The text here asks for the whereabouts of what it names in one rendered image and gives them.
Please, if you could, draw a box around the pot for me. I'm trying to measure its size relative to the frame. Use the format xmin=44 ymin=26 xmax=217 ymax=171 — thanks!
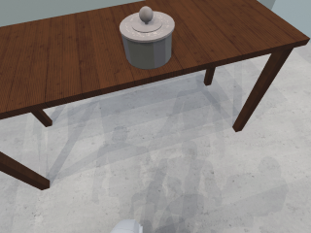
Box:
xmin=121 ymin=33 xmax=172 ymax=70

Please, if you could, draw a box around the table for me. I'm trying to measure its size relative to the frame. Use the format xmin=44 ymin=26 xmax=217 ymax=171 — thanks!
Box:
xmin=0 ymin=0 xmax=310 ymax=190

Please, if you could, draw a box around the knob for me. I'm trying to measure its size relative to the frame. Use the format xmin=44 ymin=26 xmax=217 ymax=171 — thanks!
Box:
xmin=139 ymin=6 xmax=154 ymax=22

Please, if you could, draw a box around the robot left thigh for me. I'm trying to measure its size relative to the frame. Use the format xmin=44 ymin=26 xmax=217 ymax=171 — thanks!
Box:
xmin=110 ymin=219 xmax=143 ymax=233

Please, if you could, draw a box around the lid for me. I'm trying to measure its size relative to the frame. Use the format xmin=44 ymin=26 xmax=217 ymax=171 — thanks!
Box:
xmin=120 ymin=11 xmax=175 ymax=43

